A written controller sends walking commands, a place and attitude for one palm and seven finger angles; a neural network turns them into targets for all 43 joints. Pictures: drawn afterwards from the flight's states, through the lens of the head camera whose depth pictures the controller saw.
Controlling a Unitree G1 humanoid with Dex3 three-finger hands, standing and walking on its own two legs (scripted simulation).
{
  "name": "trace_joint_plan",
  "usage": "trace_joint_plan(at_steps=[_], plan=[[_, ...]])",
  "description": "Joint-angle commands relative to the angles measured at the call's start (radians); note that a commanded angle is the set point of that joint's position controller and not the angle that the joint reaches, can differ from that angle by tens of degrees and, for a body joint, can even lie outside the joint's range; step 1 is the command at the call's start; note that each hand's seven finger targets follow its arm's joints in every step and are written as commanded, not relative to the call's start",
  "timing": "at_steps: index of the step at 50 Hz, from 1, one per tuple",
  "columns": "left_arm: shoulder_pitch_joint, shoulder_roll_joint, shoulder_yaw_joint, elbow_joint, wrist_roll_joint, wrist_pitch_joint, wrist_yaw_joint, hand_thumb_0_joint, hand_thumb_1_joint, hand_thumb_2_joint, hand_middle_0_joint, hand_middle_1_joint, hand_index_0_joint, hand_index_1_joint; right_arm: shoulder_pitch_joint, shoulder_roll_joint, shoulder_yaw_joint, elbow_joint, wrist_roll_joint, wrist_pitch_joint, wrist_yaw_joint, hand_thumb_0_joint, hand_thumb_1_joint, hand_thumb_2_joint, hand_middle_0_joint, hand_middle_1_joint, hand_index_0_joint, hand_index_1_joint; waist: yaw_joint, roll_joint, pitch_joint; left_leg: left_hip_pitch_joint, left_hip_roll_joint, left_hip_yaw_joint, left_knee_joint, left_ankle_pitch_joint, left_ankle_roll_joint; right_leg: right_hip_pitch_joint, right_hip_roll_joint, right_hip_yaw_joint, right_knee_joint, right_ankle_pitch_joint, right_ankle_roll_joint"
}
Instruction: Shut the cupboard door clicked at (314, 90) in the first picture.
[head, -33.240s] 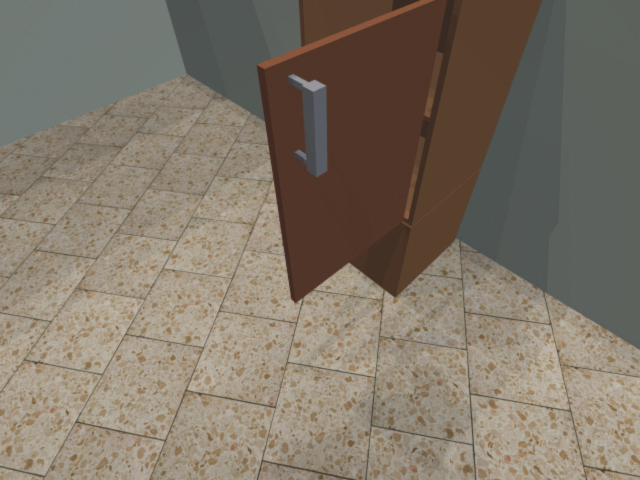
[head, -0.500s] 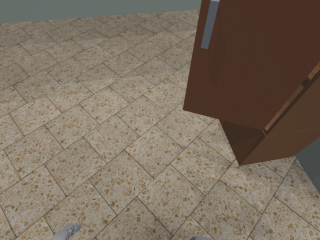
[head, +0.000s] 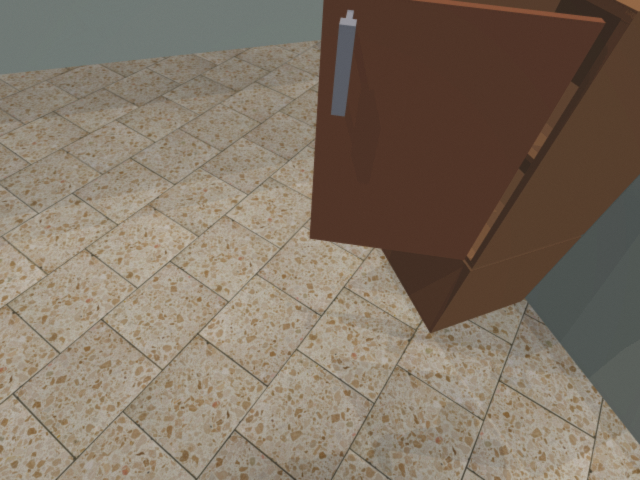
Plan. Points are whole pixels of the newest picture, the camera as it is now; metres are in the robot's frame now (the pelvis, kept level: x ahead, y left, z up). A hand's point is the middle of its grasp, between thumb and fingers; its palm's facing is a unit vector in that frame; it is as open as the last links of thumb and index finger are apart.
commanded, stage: take the last steps up to it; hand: left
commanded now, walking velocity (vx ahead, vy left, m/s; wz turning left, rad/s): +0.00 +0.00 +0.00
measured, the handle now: (344, 64) +0.70 +0.01 +0.16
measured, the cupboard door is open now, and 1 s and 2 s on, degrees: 62 62 62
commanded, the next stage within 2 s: come to a stop and stand still in 0.76 s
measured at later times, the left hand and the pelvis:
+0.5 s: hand out of the picture +0.08 +0.13 -0.16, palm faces -0.08 -0.98 -0.19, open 7.3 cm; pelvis +0.06 -0.05 +0.01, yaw -5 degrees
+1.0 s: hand (265, 388) +0.27 +0.10 -0.16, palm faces -0.11 -0.97 -0.24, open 7.3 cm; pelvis +0.19 -0.09 +0.00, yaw -7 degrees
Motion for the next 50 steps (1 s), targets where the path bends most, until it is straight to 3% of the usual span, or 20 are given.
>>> trace_joint_plan(at_steps=[1, 8, 12, 13, 14, 15, 16, 19, 21, 27, 30, 31, 33, 34, 37, 41, 46, 48, 49, 50], plan=[[-0.028, 0.089, 0.033, -0.075, 0.003, -0.011, -0.009, 0.000, 0.900, 0.900, -0.200, -0.300, -0.200, -0.300, 0.048, -0.185, -0.038, -0.045, -0.011, -0.021, -0.023, 0.000, -0.900, -0.900, 0.200, 0.300, 0.200, 0.300, -0.008, 0.241, -0.042, 0.089, 0.300, -0.274, -0.304, 0.380, 0.167, -0.136, -0.048, 0.010, 0.303, -0.084, 0.016], [-0.087, 0.057, 0.020, -0.074, 0.014, -0.020, -0.049, 0.000, 0.900, 0.900, -0.200, -0.300, -0.200, -0.300, 0.124, -0.215, -0.068, 0.004, -0.020, -0.024, -0.012, 0.000, -0.900, -0.900, 0.200, 0.300, 0.200, 0.300, -0.061, 0.187, -0.041, 0.165, 0.293, -0.217, -0.349, -0.061, 0.131, -0.112, -0.042, -0.094, 0.021, -0.032, 0.004], [0.048, 0.069, 0.030, -0.019, 0.015, -0.030, -0.058, 0.000, 0.900, 0.900, -0.200, -0.300, -0.200, -0.300, 0.074, -0.228, -0.076, 0.020, -0.012, -0.021, -0.004, 0.000, -0.900, -0.900, 0.200, 0.300, 0.200, 0.300, 0.007, 0.139, -0.038, -0.016, 0.243, -0.113, -0.247, -0.227, 0.071, 0.176, -0.001, -0.144, -0.275, 0.132, -0.012], [0.121, 0.111, 0.040, 0.006, 0.017, -0.041, -0.052, 0.000, 0.900, 0.900, -0.200, -0.300, -0.200, -0.300, 0.053, -0.194, -0.070, 0.015, -0.007, -0.023, 0.002, 0.000, -0.900, -0.900, 0.200, 0.300, 0.200, 0.300, 0.047, 0.035, -0.046, -0.134, 0.165, -0.040, -0.111, -0.248, 0.034, 0.313, -0.053, -0.060, -0.395, 0.070, -0.036], [0.199, 0.195, 0.056, 0.030, 0.024, -0.052, -0.035, 0.000, 0.900, 0.900, -0.200, -0.300, -0.200, -0.300, 0.017, -0.114, -0.050, -0.018, 0.006, -0.028, 0.008, 0.000, -0.900, -0.900, 0.200, 0.300, 0.200, 0.300, 0.081, -0.225, -0.038, -0.341, 0.026, 0.098, 0.142, -0.307, -0.026, 0.424, -0.272, 0.272, -0.537, -0.115, -0.133], [0.227, 0.228, 0.056, 0.033, 0.013, -0.049, -0.025, 0.000, 0.900, 0.900, -0.200, -0.300, -0.200, -0.300, -0.088, -0.126, -0.044, -0.068, -0.001, -0.026, 0.015, 0.000, -0.900, -0.900, 0.200, 0.300, 0.200, 0.300, 0.121, -0.212, 0.020, -0.416, 0.002, 0.026, 0.339, -0.348, -0.025, 0.335, -0.382, 0.415, -0.614, -0.181, -0.226], [0.191, 0.203, 0.053, 0.035, 0.012, -0.060, -0.014, 0.000, 0.900, 0.900, -0.200, -0.300, -0.200, -0.300, -0.092, -0.135, -0.052, -0.052, -0.001, -0.023, 0.012, 0.000, -0.900, -0.900, 0.200, 0.300, 0.200, 0.300, 0.083, -0.200, 0.055, -0.453, 0.025, -0.043, 0.445, -0.267, -0.020, 0.288, -0.370, 0.441, -0.627, -0.184, -0.252], [0.082, 0.112, 0.021, 0.023, 0.012, -0.079, -0.002, 0.000, 0.900, 0.900, -0.200, -0.300, -0.200, -0.300, -0.020, -0.117, -0.053, -0.001, -0.009, -0.024, 0.027, 0.000, -0.900, -0.900, 0.200, 0.300, 0.200, 0.300, -0.003, -0.080, 0.089, -0.375, 0.072, -0.046, 0.468, -0.101, -0.036, 0.197, -0.289, 0.198, -0.577, 0.068, -0.222], [0.092, 0.098, 0.011, 0.037, 0.007, -0.097, -0.002, 0.000, 0.900, 0.900, -0.200, -0.300, -0.200, -0.300, 0.005, -0.091, -0.045, 0.011, -0.009, -0.023, 0.033, 0.000, -0.900, -0.900, 0.200, 0.300, 0.200, 0.300, -0.015, -0.054, 0.054, -0.325, 0.064, -0.016, 0.416, -0.041, -0.047, 0.208, -0.254, 0.096, -0.545, 0.310, -0.207], [0.144, 0.103, 0.005, 0.104, 0.010, -0.104, 0.006, 0.000, 0.900, 0.900, -0.200, -0.300, -0.200, -0.300, -0.026, -0.060, -0.031, 0.003, 0.000, -0.040, 0.033, 0.000, -0.900, -0.900, 0.200, 0.300, 0.200, 0.300, -0.004, -0.050, 0.017, -0.232, 0.041, 0.030, 0.136, -0.019, -0.028, 0.301, -0.258, 0.062, -0.478, 0.558, -0.207], [0.116, 0.098, 0.006, 0.115, 0.001, -0.098, 0.005, 0.000, 0.900, 0.900, -0.200, -0.300, -0.200, -0.300, 0.087, -0.074, -0.032, 0.049, -0.002, -0.055, 0.020, 0.000, -0.900, -0.900, 0.200, 0.300, 0.200, 0.300, -0.065, -0.022, -0.008, 0.018, -0.009, 0.070, -0.052, 0.105, -0.008, 0.228, -0.197, 0.007, -0.329, 0.657, -0.162], [0.121, 0.078, 0.003, 0.113, -0.003, -0.095, 0.003, 0.000, 0.900, 0.900, -0.200, -0.300, -0.200, -0.300, 0.187, -0.106, -0.041, 0.085, -0.007, -0.062, 0.013, 0.000, -0.900, -0.900, 0.200, 0.300, 0.200, 0.300, -0.100, 0.031, -0.051, 0.199, 0.013, 0.018, -0.107, 0.179, 0.008, 0.128, -0.159, -0.021, -0.180, 0.622, -0.132], [0.152, 0.031, -0.011, 0.069, -0.007, -0.089, -0.007, 0.000, 0.900, 0.900, -0.200, -0.300, -0.200, -0.300, 0.367, -0.267, -0.073, 0.121, -0.020, -0.060, -0.006, 0.000, -0.900, -0.900, 0.200, 0.300, 0.200, 0.300, -0.131, 0.331, -0.155, 0.440, 0.413, -0.512, -0.285, 0.250, 0.207, -0.196, 0.018, -0.118, 0.319, -0.136, -0.056], [0.120, 0.042, -0.004, 0.055, 0.008, -0.081, -0.005, 0.000, 0.900, 0.900, -0.200, -0.300, -0.200, -0.300, 0.314, -0.259, -0.069, 0.111, -0.014, -0.051, -0.010, 0.000, -0.900, -0.900, 0.200, 0.300, 0.200, 0.300, -0.112, 0.249, -0.124, 0.319, 0.438, -0.521, -0.357, 0.034, 0.218, -0.226, -0.019, -0.037, 0.443, -0.159, -0.062], [0.062, 0.020, 0.005, 0.052, 0.019, -0.063, -0.022, 0.000, 0.900, 0.900, -0.200, -0.300, -0.200, -0.300, 0.148, -0.149, -0.047, 0.057, -0.012, -0.054, -0.011, 0.000, -0.900, -0.900, 0.200, 0.300, 0.200, 0.300, -0.047, 0.167, 0.047, 0.020, 0.347, -0.369, -0.459, -0.203, 0.159, -0.221, -0.111, -0.016, 0.432, 0.020, -0.037], [0.109, -0.026, -0.001, 0.065, 0.013, -0.050, -0.023, 0.000, 0.900, 0.900, -0.200, -0.300, -0.200, -0.300, 0.099, -0.139, -0.047, 0.058, -0.014, -0.058, -0.005, 0.000, -0.900, -0.900, 0.200, 0.300, 0.200, 0.300, -0.006, 0.142, -0.028, -0.018, 0.261, -0.154, -0.429, -0.078, 0.132, -0.066, -0.103, -0.079, 0.161, 0.076, -0.017], [0.130, -0.025, -0.011, 0.078, 0.013, -0.051, -0.012, 0.000, 0.900, 0.900, -0.200, -0.300, -0.200, -0.300, 0.051, -0.133, -0.046, 0.077, -0.003, -0.030, 0.001, 0.000, -0.900, -0.900, 0.200, 0.300, 0.200, 0.300, 0.030, 0.123, -0.013, -0.068, 0.196, -0.081, -0.319, -0.092, 0.091, 0.117, -0.048, -0.142, -0.167, 0.231, 0.017], [0.151, 0.043, -0.009, 0.086, 0.011, -0.068, 0.003, 0.000, 0.900, 0.900, -0.200, -0.300, -0.200, -0.300, 0.066, -0.068, -0.029, 0.093, 0.009, -0.030, 0.007, 0.000, -0.900, -0.900, 0.200, 0.300, 0.200, 0.300, 0.041, 0.001, -0.005, -0.074, 0.083, -0.004, -0.174, 0.008, 0.013, 0.176, -0.114, -0.003, -0.371, 0.356, 0.005], [0.127, 0.101, -0.008, 0.087, 0.011, -0.076, 0.010, 0.000, 0.900, 0.900, -0.200, -0.300, -0.200, -0.300, 0.095, -0.032, -0.021, 0.094, 0.017, -0.029, 0.012, 0.000, -0.900, -0.900, 0.200, 0.300, 0.200, 0.300, 0.012, -0.073, -0.005, -0.064, 0.032, 0.031, -0.140, -0.043, -0.021, 0.150, -0.240, 0.124, -0.412, 0.456, -0.041], [0.090, 0.142, -0.011, 0.079, 0.008, -0.074, 0.011, 0.000, 0.900, 0.900, -0.200, -0.300, -0.200, -0.300, 0.143, -0.023, -0.019, 0.107, 0.018, -0.021, 0.017, 0.000, -0.900, -0.900, 0.200, 0.300, 0.200, 0.300, -0.021, -0.041, -0.032, 0.034, 0.010, 0.021, -0.149, -0.057, -0.027, 0.088, -0.298, 0.137, -0.415, 0.444, -0.067]])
